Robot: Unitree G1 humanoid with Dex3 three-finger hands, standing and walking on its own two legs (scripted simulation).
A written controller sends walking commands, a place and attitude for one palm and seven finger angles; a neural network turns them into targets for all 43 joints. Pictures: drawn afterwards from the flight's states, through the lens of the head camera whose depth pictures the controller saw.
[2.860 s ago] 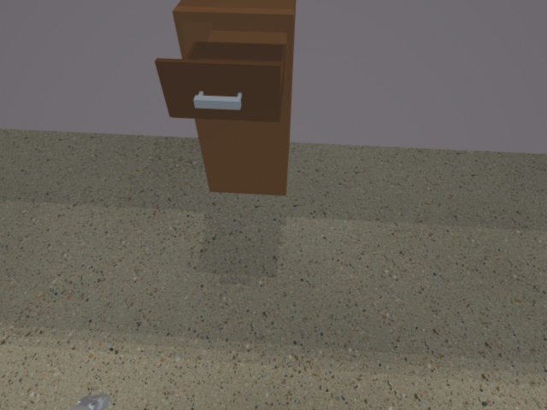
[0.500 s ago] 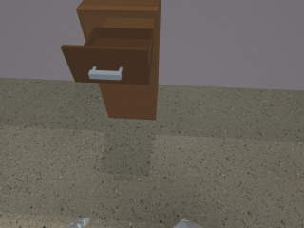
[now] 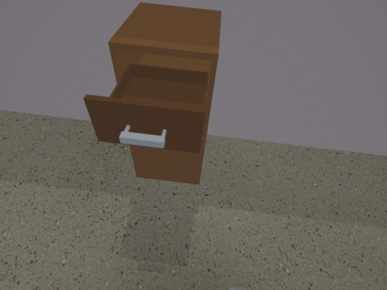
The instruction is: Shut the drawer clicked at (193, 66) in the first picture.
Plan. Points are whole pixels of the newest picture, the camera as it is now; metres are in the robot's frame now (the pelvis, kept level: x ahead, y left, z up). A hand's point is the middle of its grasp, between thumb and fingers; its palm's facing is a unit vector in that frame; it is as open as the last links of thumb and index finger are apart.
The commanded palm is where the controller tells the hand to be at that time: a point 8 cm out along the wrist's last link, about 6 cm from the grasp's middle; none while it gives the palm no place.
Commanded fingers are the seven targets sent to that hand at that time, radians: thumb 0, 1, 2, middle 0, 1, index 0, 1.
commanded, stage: take the last steps up to it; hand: left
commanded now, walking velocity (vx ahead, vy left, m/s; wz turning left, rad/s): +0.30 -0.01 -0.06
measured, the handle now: (144, 134) +0.54 +0.19 -0.04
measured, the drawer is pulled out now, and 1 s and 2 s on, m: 0.29 0.29 0.29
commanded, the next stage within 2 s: come to a stop and stand still in 0.44 s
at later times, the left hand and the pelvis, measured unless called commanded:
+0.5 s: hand (146, 278) +0.18 +0.12 -0.17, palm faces +0.05 -0.98 -0.21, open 7.2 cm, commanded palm none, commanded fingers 0.00 0.90 0.90 -0.20 -0.30 -0.20 -0.30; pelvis +0.15 -0.06 +0.00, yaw +0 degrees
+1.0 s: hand (141, 274) +0.19 +0.14 -0.18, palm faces +0.03 -0.96 -0.29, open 7.4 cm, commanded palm none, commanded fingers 0.00 0.90 0.90 -0.20 -0.30 -0.20 -0.30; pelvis +0.17 -0.06 -0.02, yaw -2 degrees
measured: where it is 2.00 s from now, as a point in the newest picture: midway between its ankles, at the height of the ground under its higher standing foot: outside the picture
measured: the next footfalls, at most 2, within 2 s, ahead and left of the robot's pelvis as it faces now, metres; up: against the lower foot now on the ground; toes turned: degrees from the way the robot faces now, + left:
right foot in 0.26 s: +0.21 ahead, -0.16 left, +0.00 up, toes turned -10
left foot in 0.64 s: +0.30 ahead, +0.08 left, +0.00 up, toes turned +8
